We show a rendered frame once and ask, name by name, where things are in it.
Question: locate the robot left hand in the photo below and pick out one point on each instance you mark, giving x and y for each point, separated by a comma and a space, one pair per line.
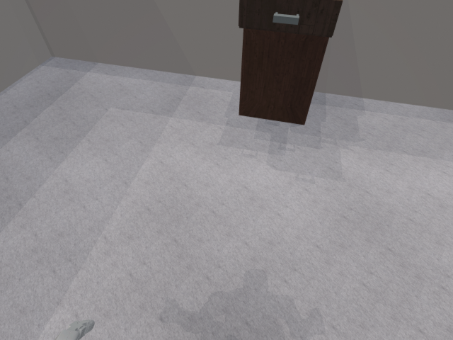
76, 330

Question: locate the drawer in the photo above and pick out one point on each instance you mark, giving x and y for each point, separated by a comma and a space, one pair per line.
316, 17

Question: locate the cabinet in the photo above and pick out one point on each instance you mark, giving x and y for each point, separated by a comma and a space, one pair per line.
279, 72

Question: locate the handle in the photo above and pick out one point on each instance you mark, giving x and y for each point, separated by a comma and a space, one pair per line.
283, 18

